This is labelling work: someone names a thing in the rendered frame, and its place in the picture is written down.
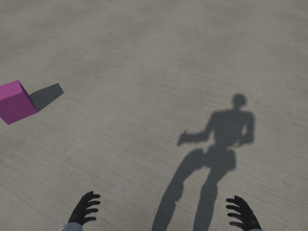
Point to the carton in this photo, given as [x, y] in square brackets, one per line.
[15, 102]

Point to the right robot hand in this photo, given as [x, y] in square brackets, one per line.
[246, 216]

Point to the left robot hand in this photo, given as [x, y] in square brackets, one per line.
[80, 211]

